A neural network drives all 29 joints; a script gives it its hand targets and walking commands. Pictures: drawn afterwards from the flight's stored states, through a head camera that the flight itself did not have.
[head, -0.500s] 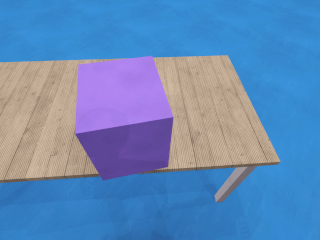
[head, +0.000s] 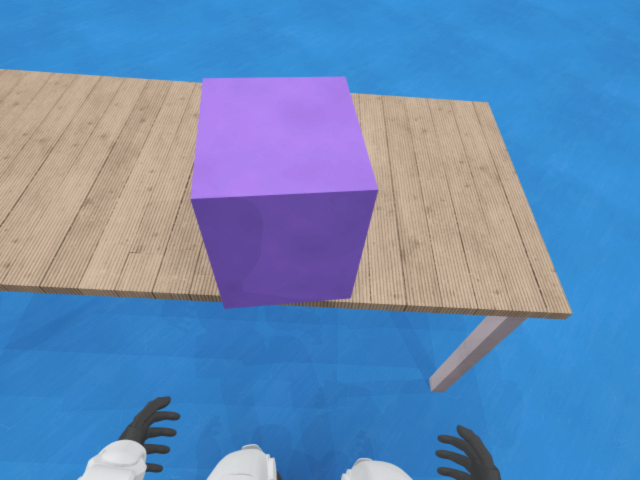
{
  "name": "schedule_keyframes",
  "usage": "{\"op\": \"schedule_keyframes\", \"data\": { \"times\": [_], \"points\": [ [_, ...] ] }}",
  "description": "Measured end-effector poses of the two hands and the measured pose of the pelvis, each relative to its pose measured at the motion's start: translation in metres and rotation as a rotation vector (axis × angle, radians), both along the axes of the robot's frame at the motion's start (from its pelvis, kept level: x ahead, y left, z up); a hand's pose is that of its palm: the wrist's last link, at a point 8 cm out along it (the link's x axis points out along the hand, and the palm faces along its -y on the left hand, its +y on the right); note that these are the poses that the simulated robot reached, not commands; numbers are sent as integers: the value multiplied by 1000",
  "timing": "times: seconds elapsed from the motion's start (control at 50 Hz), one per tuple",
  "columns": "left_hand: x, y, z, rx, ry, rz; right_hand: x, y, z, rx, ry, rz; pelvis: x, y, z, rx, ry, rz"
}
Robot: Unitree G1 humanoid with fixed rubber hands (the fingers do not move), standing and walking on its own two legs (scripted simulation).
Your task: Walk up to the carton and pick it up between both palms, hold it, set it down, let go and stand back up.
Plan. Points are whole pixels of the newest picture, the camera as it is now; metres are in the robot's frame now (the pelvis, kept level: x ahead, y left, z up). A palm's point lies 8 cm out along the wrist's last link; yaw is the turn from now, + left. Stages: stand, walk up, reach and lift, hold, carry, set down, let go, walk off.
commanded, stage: reach and lift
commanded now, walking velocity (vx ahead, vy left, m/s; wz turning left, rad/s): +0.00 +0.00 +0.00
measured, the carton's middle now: (282, 197) +0.52 +0.07 +0.00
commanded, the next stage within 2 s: none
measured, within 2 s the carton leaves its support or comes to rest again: neither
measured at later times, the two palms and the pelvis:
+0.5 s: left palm (164, 414) +0.21 +0.20 -0.06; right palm (504, 441) +0.18 -0.22 -0.05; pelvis +0.03 -0.02 +0.03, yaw -1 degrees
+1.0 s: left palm (139, 349) +0.28 +0.23 -0.02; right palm (468, 356) +0.28 -0.20 -0.04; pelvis +0.09 -0.03 +0.03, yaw -1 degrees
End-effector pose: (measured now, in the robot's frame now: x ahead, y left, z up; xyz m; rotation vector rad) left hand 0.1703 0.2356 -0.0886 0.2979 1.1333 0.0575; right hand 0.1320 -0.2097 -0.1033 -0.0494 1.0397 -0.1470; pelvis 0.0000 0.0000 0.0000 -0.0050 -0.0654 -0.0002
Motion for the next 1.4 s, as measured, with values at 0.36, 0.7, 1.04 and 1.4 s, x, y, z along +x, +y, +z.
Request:
{"op": "schedule_keyframes", "data": {
  "times": [0.36,0.7,1.04,1.4],
  "points": [
    [66,-43,44,-104,-301,23,55,-15,57,-1,-269,53,18,-12,21,35,19,-42],
    [61,-9,42,-56,-405,75,76,8,42,72,-312,26,43,-29,26,26,155,-11],
    [108,-6,66,-110,-628,73,154,9,63,62,-541,68,90,-31,29,31,112,-11],
    [130,-20,80,-133,-807,48,176,18,88,90,-735,98,80,-35,24,31,147,-26]
  ]
}}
